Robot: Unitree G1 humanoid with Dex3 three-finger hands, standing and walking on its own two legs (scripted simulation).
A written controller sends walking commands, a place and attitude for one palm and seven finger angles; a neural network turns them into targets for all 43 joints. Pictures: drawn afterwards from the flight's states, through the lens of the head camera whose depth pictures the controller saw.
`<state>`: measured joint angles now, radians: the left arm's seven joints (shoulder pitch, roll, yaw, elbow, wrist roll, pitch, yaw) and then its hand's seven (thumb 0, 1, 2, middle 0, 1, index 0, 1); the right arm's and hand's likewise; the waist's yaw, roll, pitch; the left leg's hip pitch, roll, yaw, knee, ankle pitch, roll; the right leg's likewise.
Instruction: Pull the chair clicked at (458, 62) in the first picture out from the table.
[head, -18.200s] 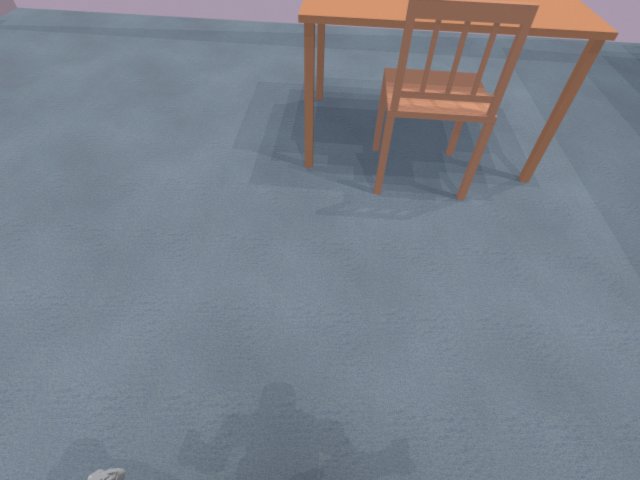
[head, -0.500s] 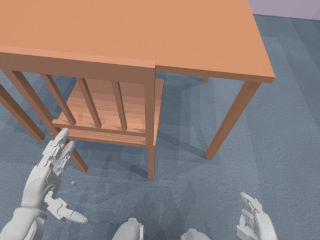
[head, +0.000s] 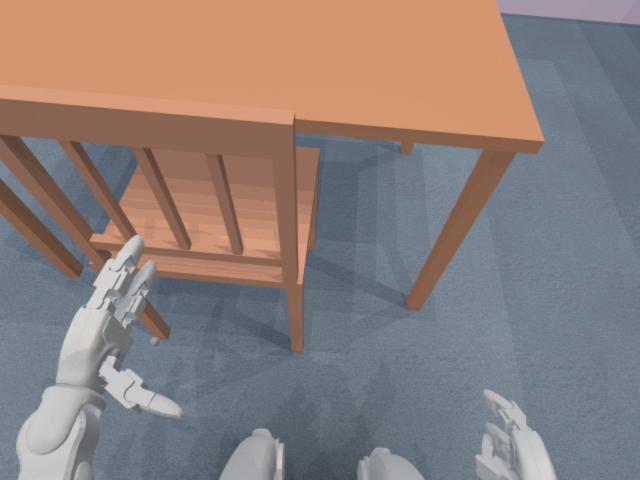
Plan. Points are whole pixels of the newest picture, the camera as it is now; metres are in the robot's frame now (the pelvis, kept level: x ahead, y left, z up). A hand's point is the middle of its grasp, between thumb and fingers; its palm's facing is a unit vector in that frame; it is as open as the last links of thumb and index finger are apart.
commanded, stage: aim the fingers beside a spindle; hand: left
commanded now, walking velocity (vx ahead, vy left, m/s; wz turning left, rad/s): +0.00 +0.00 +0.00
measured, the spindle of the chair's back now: (166, 202) +0.52 +0.26 -0.03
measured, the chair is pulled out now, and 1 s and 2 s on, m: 0.00 0.00 0.00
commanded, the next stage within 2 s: push the fingers through the gap in 1.62 s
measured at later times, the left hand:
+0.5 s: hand (193, 311) +0.32 +0.17 +0.01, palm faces -0.10 -0.99 -0.03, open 16.9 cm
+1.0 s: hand (214, 288) +0.36 +0.16 -0.01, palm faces -0.10 -0.99 -0.01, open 16.9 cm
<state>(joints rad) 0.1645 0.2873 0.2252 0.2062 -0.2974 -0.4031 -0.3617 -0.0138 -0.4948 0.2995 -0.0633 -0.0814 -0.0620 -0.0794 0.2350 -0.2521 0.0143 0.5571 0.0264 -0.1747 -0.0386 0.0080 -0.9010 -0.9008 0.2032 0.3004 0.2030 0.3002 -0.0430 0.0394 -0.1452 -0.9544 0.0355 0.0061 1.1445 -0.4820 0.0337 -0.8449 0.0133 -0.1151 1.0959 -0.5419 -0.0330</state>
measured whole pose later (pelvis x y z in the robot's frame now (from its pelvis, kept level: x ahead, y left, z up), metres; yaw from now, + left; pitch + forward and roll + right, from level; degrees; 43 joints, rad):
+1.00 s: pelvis -0.01 +0.00 -0.03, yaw -1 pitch +22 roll -3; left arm -0.23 0.24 0.17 0.52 -0.21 -0.45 -0.24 -0.01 -0.50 0.30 -0.06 -0.08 -0.06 -0.08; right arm 0.23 -0.26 0.01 0.58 0.01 -0.07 0.00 0.01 -0.90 -0.90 0.20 0.30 0.20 0.30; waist -0.06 0.04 -0.17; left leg -1.15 0.04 0.03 1.27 -0.52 0.04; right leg -1.05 0.01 -0.09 1.24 -0.58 -0.03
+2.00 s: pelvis -0.01 +0.01 -0.03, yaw -1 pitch +23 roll -3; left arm -0.30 0.24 0.15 0.58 -0.18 -0.46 -0.20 -0.01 -0.50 0.30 -0.06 -0.08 -0.06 -0.08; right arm 0.22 -0.25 0.01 0.59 0.01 -0.02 0.00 0.00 -0.90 -0.90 0.20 0.30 0.20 0.30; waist -0.07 0.04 -0.17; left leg -1.17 0.04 0.02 1.29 -0.52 0.05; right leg -1.07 0.01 -0.09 1.25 -0.58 -0.03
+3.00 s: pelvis -0.01 +0.01 -0.04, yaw -3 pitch +27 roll -4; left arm -0.74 0.35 0.30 1.02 -0.10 -0.51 -0.16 -0.01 -0.50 0.30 -0.06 -0.08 -0.06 -0.08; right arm 0.29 -0.25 0.02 0.62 -0.03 0.07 0.03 0.00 -0.90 -0.90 0.20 0.30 0.20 0.30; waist -0.15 0.05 -0.16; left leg -1.26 0.05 0.03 1.31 -0.52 0.05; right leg -1.17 0.02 -0.09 1.28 -0.58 -0.03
